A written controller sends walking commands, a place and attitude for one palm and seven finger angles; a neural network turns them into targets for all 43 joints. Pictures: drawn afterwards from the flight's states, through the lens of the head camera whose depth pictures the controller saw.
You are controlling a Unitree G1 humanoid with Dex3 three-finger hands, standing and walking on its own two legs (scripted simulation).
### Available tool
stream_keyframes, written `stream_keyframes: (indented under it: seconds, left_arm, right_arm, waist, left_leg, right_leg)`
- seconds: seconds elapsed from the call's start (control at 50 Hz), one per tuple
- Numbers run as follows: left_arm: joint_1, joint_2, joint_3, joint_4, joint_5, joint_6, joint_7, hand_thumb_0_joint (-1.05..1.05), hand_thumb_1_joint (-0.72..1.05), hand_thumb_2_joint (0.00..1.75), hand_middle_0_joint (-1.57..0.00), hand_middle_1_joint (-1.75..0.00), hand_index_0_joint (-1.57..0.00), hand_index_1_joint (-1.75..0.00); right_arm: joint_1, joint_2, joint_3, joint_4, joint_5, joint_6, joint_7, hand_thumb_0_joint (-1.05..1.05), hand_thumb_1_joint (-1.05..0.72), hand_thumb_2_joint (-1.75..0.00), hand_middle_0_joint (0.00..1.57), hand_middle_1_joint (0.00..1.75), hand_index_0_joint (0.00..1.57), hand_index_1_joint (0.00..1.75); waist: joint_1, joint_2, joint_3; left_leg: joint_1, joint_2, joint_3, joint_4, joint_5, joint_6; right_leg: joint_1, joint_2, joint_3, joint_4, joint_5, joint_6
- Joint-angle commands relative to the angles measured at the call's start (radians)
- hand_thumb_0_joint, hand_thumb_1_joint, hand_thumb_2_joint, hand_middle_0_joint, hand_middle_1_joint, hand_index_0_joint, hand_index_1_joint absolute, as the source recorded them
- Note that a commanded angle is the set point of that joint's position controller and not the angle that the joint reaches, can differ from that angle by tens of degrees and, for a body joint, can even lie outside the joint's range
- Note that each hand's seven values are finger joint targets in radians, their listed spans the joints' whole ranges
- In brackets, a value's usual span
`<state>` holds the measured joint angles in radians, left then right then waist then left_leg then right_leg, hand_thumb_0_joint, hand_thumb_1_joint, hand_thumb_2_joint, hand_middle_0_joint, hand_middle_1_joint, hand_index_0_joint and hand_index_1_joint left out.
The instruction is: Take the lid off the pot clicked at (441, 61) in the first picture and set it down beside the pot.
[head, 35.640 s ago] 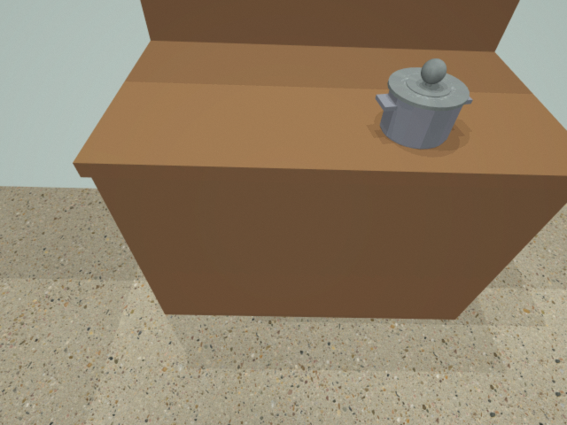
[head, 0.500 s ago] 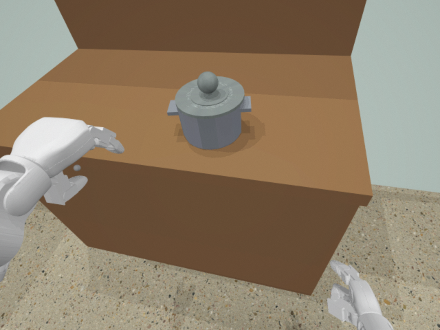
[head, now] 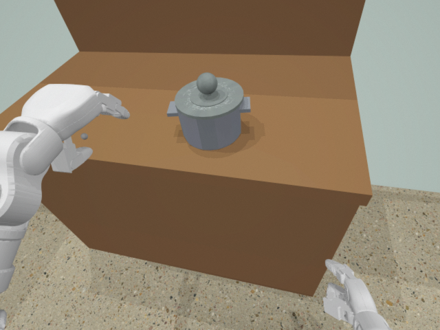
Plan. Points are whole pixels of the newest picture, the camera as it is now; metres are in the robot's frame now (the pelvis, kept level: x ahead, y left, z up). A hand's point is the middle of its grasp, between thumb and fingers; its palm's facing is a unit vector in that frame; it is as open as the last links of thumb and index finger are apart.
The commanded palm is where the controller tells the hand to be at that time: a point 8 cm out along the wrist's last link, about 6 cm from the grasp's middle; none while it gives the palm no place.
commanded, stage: move the open hand above the knob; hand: left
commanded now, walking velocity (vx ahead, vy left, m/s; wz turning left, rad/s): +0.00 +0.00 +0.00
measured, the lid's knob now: (207, 83) +0.60 +0.11 +0.15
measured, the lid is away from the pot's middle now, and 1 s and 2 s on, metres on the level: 0.01 0.01 0.01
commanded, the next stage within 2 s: none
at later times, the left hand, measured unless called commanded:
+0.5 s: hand (126, 108) +0.40 +0.20 +0.23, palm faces -0.14 +0.01 -0.99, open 10.0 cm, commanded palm +0.37 +0.19 +0.30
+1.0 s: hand (165, 82) +0.48 +0.16 +0.22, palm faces -0.22 +0.00 -0.98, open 10.0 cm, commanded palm +0.47 +0.15 +0.30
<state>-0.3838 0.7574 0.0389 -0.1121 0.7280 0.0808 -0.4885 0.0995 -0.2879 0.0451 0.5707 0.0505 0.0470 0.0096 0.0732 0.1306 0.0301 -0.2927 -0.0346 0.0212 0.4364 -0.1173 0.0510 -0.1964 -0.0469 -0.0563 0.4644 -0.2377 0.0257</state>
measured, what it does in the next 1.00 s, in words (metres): stands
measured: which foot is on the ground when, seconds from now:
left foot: down 0.00-1.00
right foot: down 0.00-1.00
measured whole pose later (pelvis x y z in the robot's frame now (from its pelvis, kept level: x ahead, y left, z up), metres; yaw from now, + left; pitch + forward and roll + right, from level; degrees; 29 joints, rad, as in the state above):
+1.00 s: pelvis +0.04 -0.01 +0.00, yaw +0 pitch +3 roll +0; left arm -1.02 0.57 -0.25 0.53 0.84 0.22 -0.56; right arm 0.16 -0.29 0.02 0.63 0.07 0.14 0.03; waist -0.02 0.09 0.00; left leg -0.34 -0.04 0.02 0.46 -0.17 0.04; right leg -0.25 -0.05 -0.06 0.49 -0.30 0.02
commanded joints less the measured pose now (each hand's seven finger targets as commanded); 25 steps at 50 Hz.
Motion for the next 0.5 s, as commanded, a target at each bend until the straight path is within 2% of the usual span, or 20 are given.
stream_keyframes:
  seconds: [0.0, 0.02, 0.04, 0.06, 0.08, 0.12, 0.14, 0.16, 0.18, 0.2, 0.22, 0.24, 0.26, 0.32, 0.34, 0.36, 0.4, 0.44, 0.46, 0.48]
  left_arm:
    - [-0.461, 0.270, 0.154, -0.053, 0.023, 0.015, 0.039, 0.00, -0.38, 1.66, -0.87, -0.08, -0.87, -0.08]
    - [-0.477, 0.282, 0.159, -0.087, 0.023, 0.012, 0.038, 0.00, -0.38, 1.66, -0.87, -0.08, -0.87, -0.08]
    - [-0.459, 0.262, 0.152, -0.115, 0.016, 0.011, 0.042, 0.00, -0.38, 1.66, -0.87, -0.08, -0.87, -0.08]
    - [-0.490, 0.258, 0.132, -0.081, 0.031, 0.022, 0.026, 0.00, -0.38, 1.66, -0.87, -0.08, -0.87, -0.08]
    - [-0.493, 0.236, 0.115, -0.075, 0.028, 0.026, 0.027, 0.00, -0.38, 1.66, -0.87, -0.08, -0.87, -0.08]
    - [-0.479, 0.251, 0.127, 0.005, 0.034, 0.038, 0.020, 0.00, -0.38, 1.66, -0.87, -0.08, -0.87, -0.08]
    - [-0.470, 0.241, 0.128, 0.023, 0.030, 0.038, 0.023, 0.00, -0.38, 1.66, -0.87, -0.08, -0.87, -0.08]
    - [-0.531, 0.249, 0.109, 0.016, 0.046, 0.041, 0.007, 0.00, -0.38, 1.66, -0.87, -0.08, -0.87, -0.08]
    - [-0.549, 0.234, 0.096, 0.017, 0.040, 0.041, 0.006, 0.00, -0.38, 1.66, -0.87, -0.08, -0.87, -0.08]
    - [-0.553, 0.229, 0.086, 0.048, 0.041, 0.043, 0.002, 0.00, -0.38, 1.66, -0.87, -0.08, -0.87, -0.08]
    - [-0.592, 0.236, 0.081, 0.034, 0.045, 0.043, 0.003, 0.00, -0.38, 1.66, -0.87, -0.08, -0.87, -0.08]
    - [-0.575, 0.241, 0.099, 0.035, 0.035, 0.042, 0.008, 0.00, -0.38, 1.66, -0.87, -0.08, -0.87, -0.08]
    - [-0.615, 0.290, 0.122, 0.059, 0.058, 0.048, -0.004, 0.00, -0.38, 1.66, -0.87, -0.08, -0.87, -0.08]
    - [-0.642, 0.230, 0.066, 0.122, 0.055, 0.059, -0.014, 0.00, -0.38, 1.66, -0.87, -0.08, -0.87, -0.08]
    - [-0.643, 0.184, 0.031, 0.125, 0.042, 0.057, -0.013, 0.00, -0.38, 1.66, -0.87, -0.08, -0.87, -0.08]
    - [-0.692, 0.204, 0.029, 0.125, 0.060, 0.060, -0.021, 0.00, -0.38, 1.66, -0.87, -0.08, -0.87, -0.08]
    - [-0.690, 0.241, 0.062, 0.150, 0.064, 0.064, -0.022, 0.00, -0.38, 1.66, -0.87, -0.08, -0.87, -0.08]
    - [-0.740, 0.179, 0.006, 0.163, 0.054, 0.066, -0.020, 0.00, -0.38, 1.66, -0.87, -0.08, -0.87, -0.08]
    - [-0.776, 0.228, 0.034, 0.165, 0.077, 0.070, -0.023, 0.00, -0.38, 1.66, -0.87, -0.08, -0.87, -0.08]
    - [-0.766, 0.216, 0.026, 0.196, 0.076, 0.074, -0.024, 0.00, -0.38, 1.66, -0.87, -0.08, -0.87, -0.08]
  right_arm:
    - [-0.156, -0.107, -0.043, -0.150, 0.004, -0.051, -0.013, 0.00, -0.90, -0.90, 0.20, 0.30, 0.20, 0.30]
    - [-0.160, -0.104, -0.044, -0.156, 0.007, -0.056, -0.012, 0.00, -0.90, -0.90, 0.20, 0.30, 0.20, 0.30]
    - [-0.161, -0.104, -0.045, -0.164, 0.010, -0.066, -0.009, 0.00, -0.90, -0.90, 0.20, 0.30, 0.20, 0.30]
    - [-0.165, -0.098, -0.040, -0.149, 0.001, -0.055, -0.006, 0.00, -0.90, -0.90, 0.20, 0.30, 0.20, 0.30]
    - [-0.162, -0.099, -0.043, -0.151, 0.008, -0.055, -0.005, 0.00, -0.90, -0.90, 0.20, 0.30, 0.20, 0.30]
    - [-0.152, -0.110, -0.045, -0.141, 0.008, -0.042, -0.007, 0.00, -0.90, -0.90, 0.20, 0.30, 0.20, 0.30]
    - [-0.145, -0.115, -0.048, -0.140, 0.014, -0.045, -0.005, 0.00, -0.90, -0.90, 0.20, 0.30, 0.20, 0.30]
    - [-0.159, -0.110, -0.041, -0.138, 0.007, -0.035, -0.002, 0.00, -0.90, -0.90, 0.20, 0.30, 0.20, 0.30]
    - [-0.163, -0.108, -0.042, -0.145, 0.013, -0.037, -0.003, 0.00, -0.90, -0.90, 0.20, 0.30, 0.20, 0.30]
    - [-0.160, -0.111, -0.044, -0.139, 0.009, -0.031, -0.006, 0.00, -0.90, -0.90, 0.20, 0.30, 0.20, 0.30]
    - [-0.160, -0.111, -0.045, -0.140, 0.013, -0.032, -0.005, 0.00, -0.90, -0.90, 0.20, 0.30, 0.20, 0.30]
    - [-0.151, -0.114, -0.048, -0.145, 0.016, -0.037, -0.004, 0.00, -0.90, -0.90, 0.20, 0.30, 0.20, 0.30]
    - [-0.152, -0.114, -0.045, -0.135, 0.006, -0.029, -0.003, 0.00, -0.90, -0.90, 0.20, 0.30, 0.20, 0.30]
    - [-0.151, -0.113, -0.046, -0.132, 0.014, -0.017, -0.002, 0.00, -0.90, -0.90, 0.20, 0.30, 0.20, 0.30]
    - [-0.141, -0.115, -0.051, -0.135, 0.019, -0.017, -0.001, 0.00, -0.90, -0.90, 0.20, 0.30, 0.20, 0.30]
    - [-0.143, -0.112, -0.048, -0.134, 0.015, -0.013, 0.002, 0.00, -0.90, -0.90, 0.20, 0.30, 0.20, 0.30]
    - [-0.141, -0.119, -0.051, -0.134, 0.013, -0.008, 0.001, 0.00, -0.90, -0.90, 0.20, 0.30, 0.20, 0.30]
    - [-0.128, -0.119, -0.055, -0.130, 0.020, -0.003, 0.003, 0.00, -0.90, -0.90, 0.20, 0.30, 0.20, 0.30]
    - [-0.129, -0.116, -0.053, -0.128, 0.015, -0.002, 0.006, 0.00, -0.90, -0.90, 0.20, 0.30, 0.20, 0.30]
    - [-0.132, -0.116, -0.052, -0.129, 0.016, 0.002, 0.005, 0.00, -0.90, -0.90, 0.20, 0.30, 0.20, 0.30]
  waist:
    - [-0.013, -0.069, -0.264]
    - [-0.005, -0.050, -0.303]
    - [-0.015, 0.001, -0.342]
    - [-0.012, -0.024, -0.351]
    - [-0.015, -0.058, -0.327]
    - [-0.018, -0.109, -0.284]
    - [-0.031, -0.088, -0.287]
    - [-0.022, -0.090, -0.304]
    - [-0.024, -0.114, -0.285]
    - [-0.028, -0.105, -0.283]
    - [-0.026, -0.083, -0.304]
    - [-0.034, -0.075, -0.322]
    - [-0.021, -0.096, -0.355]
    - [-0.034, -0.101, -0.313]
    - [-0.052, -0.091, -0.310]
    - [-0.041, -0.108, -0.331]
    - [-0.034, -0.122, -0.329]
    - [-0.060, -0.089, -0.330]
    - [-0.042, -0.107, -0.362]
    - [-0.043, -0.118, -0.342]
  left_leg:
    - [0.198, 0.000, -0.070, -0.074, -0.062, -0.014]
    - [0.217, -0.005, -0.070, -0.066, -0.030, -0.013]
    - [0.251, -0.012, -0.067, -0.034, 0.023, -0.010]
    - [0.247, -0.014, -0.064, -0.049, 0.043, -0.011]
    - [0.240, -0.010, -0.061, -0.041, 0.049, -0.011]
    - [0.200, -0.015, -0.048, -0.041, 0.021, -0.009]
    - [0.209, -0.017, -0.047, -0.022, 0.037, -0.007]
    - [0.201, -0.022, -0.043, -0.037, 0.044, -0.007]
    - [0.197, -0.018, -0.043, -0.035, 0.038, -0.006]
    - [0.194, -0.020, -0.039, -0.034, 0.021, -0.004]
    - [0.205, -0.024, -0.040, -0.031, 0.028, -0.004]
    - [0.222, -0.027, -0.044, -0.010, 0.048, -0.001]
    - [0.211, -0.031, -0.039, -0.019, 0.074, 0.000]
    - [0.197, -0.029, -0.035, -0.015, 0.067, -0.003]
    - [0.213, -0.031, -0.039, -0.005, 0.060, 0.001]
    - [0.206, -0.032, -0.037, -0.018, 0.057, 0.001]
    - [0.197, -0.032, -0.033, -0.011, 0.072, 0.005]
    - [0.216, -0.036, -0.037, 0.003, 0.074, 0.004]
    - [0.212, -0.036, -0.038, -0.007, 0.082, 0.004]
    - [0.202, -0.034, -0.035, -0.003, 0.082, 0.005]
  right_leg:
    - [-0.056, 0.071, -0.005, -0.083, -0.022, -0.041]
    - [-0.034, 0.066, 0.002, -0.077, 0.002, -0.042]
    - [-0.029, 0.070, 0.007, -0.064, 0.040, -0.048]
    - [-0.018, 0.068, 0.001, -0.067, 0.066, -0.049]
    - [-0.024, 0.065, 0.002, -0.065, 0.074, -0.043]
    - [-0.032, 0.061, 0.003, -0.077, 0.068, -0.038]
    - [-0.038, 0.067, 0.004, -0.072, 0.082, -0.043]
    - [-0.019, 0.062, 0.003, -0.075, 0.092, -0.043]
    - [-0.026, 0.058, 0.003, -0.070, 0.090, -0.039]
    - [-0.034, 0.060, 0.005, -0.074, 0.078, -0.038]
    - [-0.027, 0.055, 0.009, -0.070, 0.087, -0.039]
    - [-0.024, 0.061, 0.010, -0.063, 0.107, -0.043]
    - [0.006, 0.057, 0.014, -0.062, 0.137, -0.044]
    - [-0.019, 0.053, 0.011, -0.055, 0.145, -0.039]
    - [-0.034, 0.060, 0.007, -0.058, 0.138, -0.042]
    - [-0.019, 0.056, 0.007, -0.060, 0.135, -0.042]
    - [-0.010, 0.054, 0.014, -0.053, 0.160, -0.042]
    - [-0.027, 0.058, 0.008, -0.049, 0.164, -0.045]
    - [-0.005, 0.055, 0.013, -0.048, 0.168, -0.046]
    - [-0.014, 0.055, 0.014, -0.042, 0.173, -0.045]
